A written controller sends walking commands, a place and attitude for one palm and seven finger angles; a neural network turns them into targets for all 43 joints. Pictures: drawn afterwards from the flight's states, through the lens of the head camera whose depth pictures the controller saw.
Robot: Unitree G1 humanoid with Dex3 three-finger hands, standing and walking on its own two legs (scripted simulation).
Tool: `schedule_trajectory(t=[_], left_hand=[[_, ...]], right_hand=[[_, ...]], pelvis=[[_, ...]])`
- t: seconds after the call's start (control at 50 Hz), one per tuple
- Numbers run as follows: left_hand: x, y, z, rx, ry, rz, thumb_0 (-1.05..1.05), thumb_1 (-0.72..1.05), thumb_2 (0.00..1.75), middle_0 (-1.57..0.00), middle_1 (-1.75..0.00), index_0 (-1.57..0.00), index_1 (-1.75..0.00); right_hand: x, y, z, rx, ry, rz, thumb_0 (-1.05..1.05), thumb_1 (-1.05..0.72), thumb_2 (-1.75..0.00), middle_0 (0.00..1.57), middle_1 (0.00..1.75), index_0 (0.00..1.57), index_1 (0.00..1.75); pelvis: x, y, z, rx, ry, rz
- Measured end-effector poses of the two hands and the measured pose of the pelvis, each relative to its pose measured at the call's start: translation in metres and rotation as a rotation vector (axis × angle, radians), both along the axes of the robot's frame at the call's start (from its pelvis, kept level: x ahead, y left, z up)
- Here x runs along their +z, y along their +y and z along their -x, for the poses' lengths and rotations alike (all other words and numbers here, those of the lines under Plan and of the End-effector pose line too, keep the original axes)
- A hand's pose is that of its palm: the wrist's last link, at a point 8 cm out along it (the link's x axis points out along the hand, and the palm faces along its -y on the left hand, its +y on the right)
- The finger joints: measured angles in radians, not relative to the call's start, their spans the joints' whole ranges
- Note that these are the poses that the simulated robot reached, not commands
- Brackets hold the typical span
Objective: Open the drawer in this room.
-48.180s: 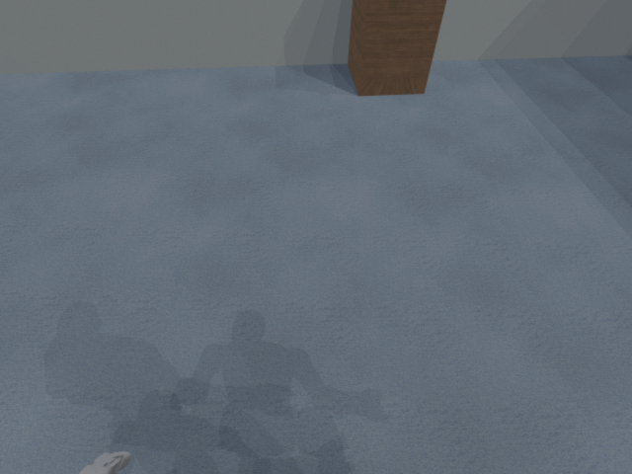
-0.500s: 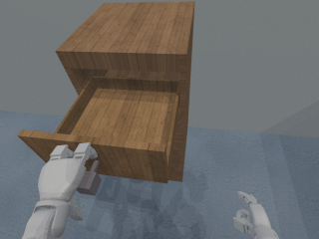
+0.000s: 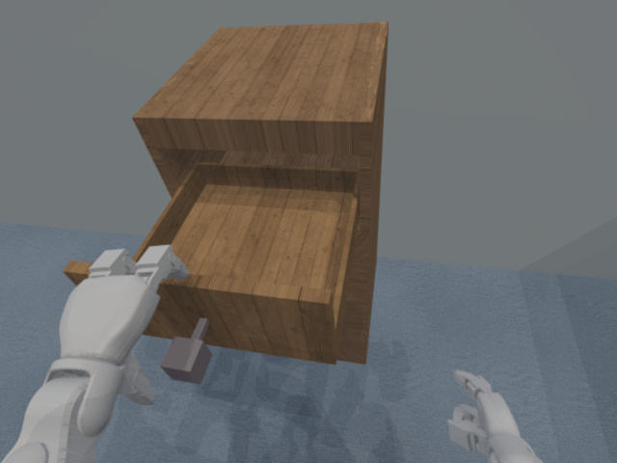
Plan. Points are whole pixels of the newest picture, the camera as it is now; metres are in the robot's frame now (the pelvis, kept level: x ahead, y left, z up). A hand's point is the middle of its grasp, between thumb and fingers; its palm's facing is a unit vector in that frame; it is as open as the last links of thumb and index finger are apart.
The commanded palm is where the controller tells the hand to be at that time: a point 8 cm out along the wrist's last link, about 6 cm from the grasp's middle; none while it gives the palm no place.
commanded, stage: lift the hand off the handle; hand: left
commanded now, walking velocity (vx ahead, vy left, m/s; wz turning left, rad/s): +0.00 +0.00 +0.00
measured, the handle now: (193, 345) +0.26 +0.22 -0.01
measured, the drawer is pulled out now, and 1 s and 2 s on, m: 0.30 0.30 0.30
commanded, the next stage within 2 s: draw the hand back to the body in 0.38 s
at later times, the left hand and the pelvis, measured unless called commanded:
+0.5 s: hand (134, 314) +0.22 +0.23 +0.14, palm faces +0.04 -0.10 -0.99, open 13.8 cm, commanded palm +0.19 +0.23 +0.20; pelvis -0.01 +0.00 +0.00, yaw +0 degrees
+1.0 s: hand (115, 334) +0.20 +0.24 +0.14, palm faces +0.07 -0.07 -0.99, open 13.8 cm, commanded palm +0.16 +0.25 +0.20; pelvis -0.01 +0.00 +0.00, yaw +0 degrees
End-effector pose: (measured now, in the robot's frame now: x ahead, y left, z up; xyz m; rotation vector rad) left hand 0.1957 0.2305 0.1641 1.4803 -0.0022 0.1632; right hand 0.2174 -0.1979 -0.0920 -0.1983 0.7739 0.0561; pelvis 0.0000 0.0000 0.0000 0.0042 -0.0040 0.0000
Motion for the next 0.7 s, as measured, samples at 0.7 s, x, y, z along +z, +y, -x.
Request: schedule_trajectory(t=[0.7], left_hand=[[0.038,0.003,0.010,-0.071,-0.045,-0.023,0.00,-0.49,0.30,-0.33,-1.21,-0.32,-1.20]], right_hand=[[0.004,-0.004,0.013,0.020,-0.006,-0.002,0.01,-0.90,-0.90,0.20,0.30,0.20,0.30]], pelvis=[[0.004,-0.001,0.011,0.006,-0.025,0.001]])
